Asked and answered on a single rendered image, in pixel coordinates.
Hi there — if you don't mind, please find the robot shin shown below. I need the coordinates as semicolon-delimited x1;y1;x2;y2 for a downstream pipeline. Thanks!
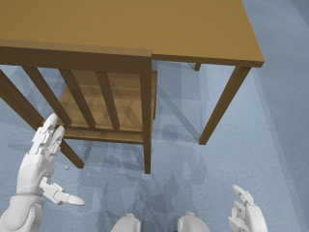
184;212;195;217
126;214;135;218

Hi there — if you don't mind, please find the robot right shin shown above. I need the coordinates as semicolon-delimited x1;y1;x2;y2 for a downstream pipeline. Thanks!
184;212;195;217

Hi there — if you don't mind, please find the table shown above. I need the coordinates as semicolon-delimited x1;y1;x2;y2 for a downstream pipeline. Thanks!
0;0;265;145

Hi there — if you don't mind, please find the chair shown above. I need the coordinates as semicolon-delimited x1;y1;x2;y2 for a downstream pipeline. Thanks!
0;39;157;174

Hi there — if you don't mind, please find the robot left shin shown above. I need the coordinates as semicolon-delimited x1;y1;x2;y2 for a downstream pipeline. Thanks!
126;214;135;218

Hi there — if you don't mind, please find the left robot forearm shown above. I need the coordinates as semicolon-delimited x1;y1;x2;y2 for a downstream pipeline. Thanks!
0;194;44;232

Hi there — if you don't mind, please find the robot right hand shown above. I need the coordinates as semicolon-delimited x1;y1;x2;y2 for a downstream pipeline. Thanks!
228;185;268;232

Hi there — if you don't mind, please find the robot left hand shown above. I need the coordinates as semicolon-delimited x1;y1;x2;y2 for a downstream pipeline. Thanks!
16;113;85;206

